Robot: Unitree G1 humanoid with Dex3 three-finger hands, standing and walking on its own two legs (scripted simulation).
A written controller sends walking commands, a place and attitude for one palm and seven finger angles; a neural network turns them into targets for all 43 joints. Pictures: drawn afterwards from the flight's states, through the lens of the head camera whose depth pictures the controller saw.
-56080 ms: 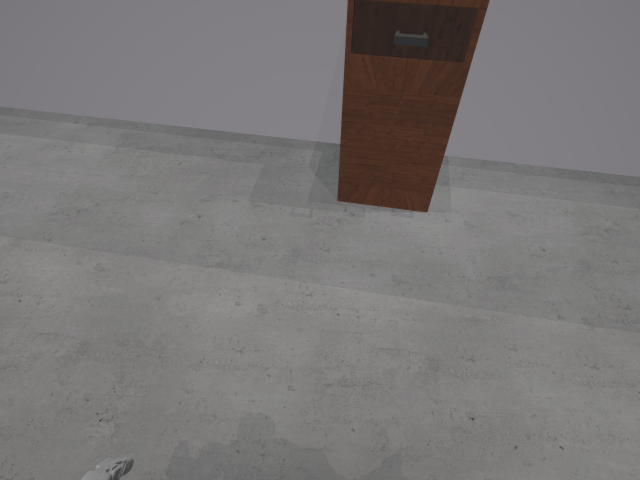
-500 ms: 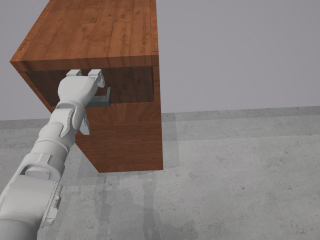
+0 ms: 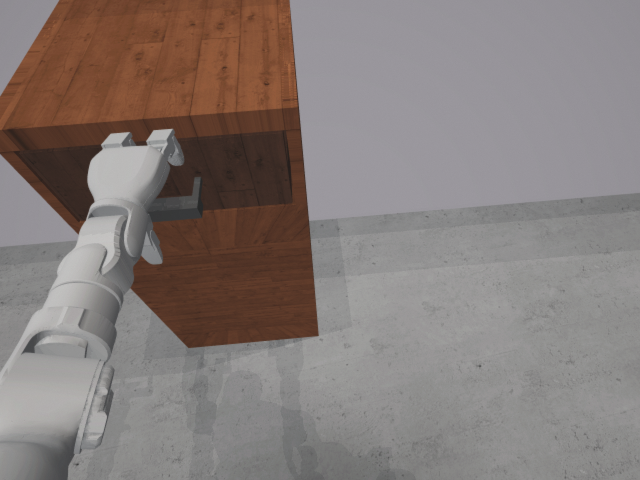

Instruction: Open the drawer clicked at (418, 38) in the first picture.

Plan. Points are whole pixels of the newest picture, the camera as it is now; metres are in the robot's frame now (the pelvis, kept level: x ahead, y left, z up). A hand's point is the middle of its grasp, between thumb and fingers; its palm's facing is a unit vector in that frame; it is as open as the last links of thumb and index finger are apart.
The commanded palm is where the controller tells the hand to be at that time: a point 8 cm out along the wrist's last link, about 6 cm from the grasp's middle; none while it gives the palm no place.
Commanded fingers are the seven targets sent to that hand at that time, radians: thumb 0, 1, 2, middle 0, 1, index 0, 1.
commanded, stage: move the hooked fingers above the handle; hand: left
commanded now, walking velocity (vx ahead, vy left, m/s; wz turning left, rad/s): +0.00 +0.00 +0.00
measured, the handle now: (168, 197) +0.52 +0.23 +0.01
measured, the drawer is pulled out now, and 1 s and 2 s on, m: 0.00 0.00 0.00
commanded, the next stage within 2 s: none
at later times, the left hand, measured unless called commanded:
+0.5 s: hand (126, 191) +0.47 +0.25 +0.08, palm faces +0.06 +0.04 -1.00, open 13.8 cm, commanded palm +0.43 +0.24 +0.13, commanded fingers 0.00 -0.50 0.30 -0.30 -1.20 -0.30 -1.20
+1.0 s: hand (97, 206) +0.45 +0.28 +0.08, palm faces -0.07 +0.07 -1.00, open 13.8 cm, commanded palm +0.43 +0.25 +0.13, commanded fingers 0.00 -0.50 0.30 -0.30 -1.20 -0.30 -1.20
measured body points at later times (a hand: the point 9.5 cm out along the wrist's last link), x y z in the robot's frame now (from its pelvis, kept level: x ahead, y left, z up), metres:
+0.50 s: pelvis +0.00 +0.01 +0.00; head +0.07 -0.01 +0.44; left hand +0.46 +0.25 +0.13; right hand +0.07 -0.26 -0.14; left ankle -0.04 +0.12 -0.73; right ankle +0.00 -0.11 -0.73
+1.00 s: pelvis -0.01 +0.01 +0.00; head +0.06 -0.03 +0.45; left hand +0.45 +0.28 +0.13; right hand +0.05 -0.26 -0.15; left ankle -0.04 +0.12 -0.73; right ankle +0.00 -0.11 -0.73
